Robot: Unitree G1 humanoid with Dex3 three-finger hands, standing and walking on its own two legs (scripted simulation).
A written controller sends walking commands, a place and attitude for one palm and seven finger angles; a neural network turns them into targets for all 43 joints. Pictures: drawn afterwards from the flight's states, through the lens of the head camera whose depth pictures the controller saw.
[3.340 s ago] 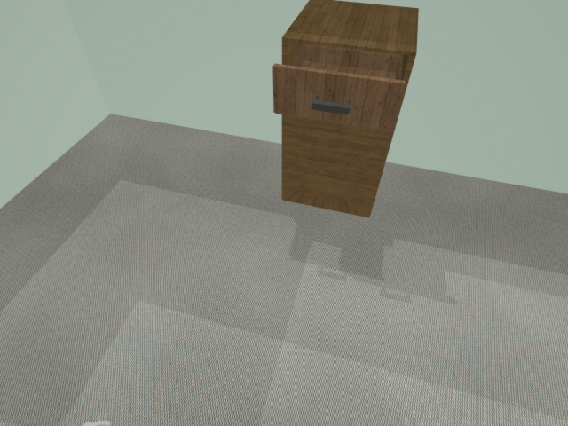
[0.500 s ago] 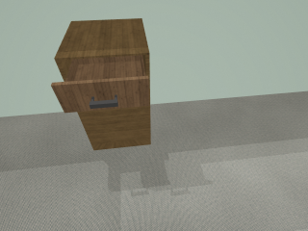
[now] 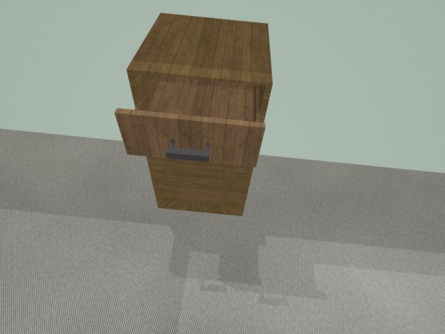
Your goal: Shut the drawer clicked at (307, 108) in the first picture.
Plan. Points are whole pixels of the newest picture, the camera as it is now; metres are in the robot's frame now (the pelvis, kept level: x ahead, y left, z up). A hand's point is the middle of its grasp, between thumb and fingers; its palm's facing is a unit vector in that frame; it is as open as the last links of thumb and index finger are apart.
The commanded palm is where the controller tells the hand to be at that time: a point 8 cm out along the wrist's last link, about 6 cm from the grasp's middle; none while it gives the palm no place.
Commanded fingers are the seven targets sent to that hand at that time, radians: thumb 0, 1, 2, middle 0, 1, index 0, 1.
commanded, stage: take the last steps up to it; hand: left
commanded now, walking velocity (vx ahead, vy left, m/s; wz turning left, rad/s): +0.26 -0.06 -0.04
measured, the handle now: (189, 149) +0.57 +0.15 -0.07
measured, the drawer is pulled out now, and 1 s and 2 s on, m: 0.19 0.19 0.19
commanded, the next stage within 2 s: come to a stop and stand still in 0.36 s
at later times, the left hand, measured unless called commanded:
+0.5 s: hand (170, 276) +0.26 +0.14 -0.16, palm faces +0.00 -0.97 -0.25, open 7.3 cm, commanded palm none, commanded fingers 0.00 0.90 0.90 -0.20 -0.30 -0.20 -0.30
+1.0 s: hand (146, 314) +0.18 +0.17 -0.17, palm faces +0.11 -0.97 -0.21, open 7.3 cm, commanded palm none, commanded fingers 0.00 0.90 0.90 -0.20 -0.30 -0.20 -0.30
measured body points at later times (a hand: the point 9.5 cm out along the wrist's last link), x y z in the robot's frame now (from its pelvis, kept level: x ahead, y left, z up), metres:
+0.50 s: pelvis +0.14 -0.06 -0.01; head +0.17 -0.08 +0.44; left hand +0.26 +0.19 -0.14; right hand +0.05 -0.25 -0.17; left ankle +0.03 +0.09 -0.70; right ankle +0.23 -0.16 -0.73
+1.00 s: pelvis +0.15 -0.02 +0.01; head +0.16 +0.00 +0.46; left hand +0.18 +0.22 -0.16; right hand +0.25 -0.25 -0.13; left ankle +0.16 +0.07 -0.73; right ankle +0.19 -0.15 -0.70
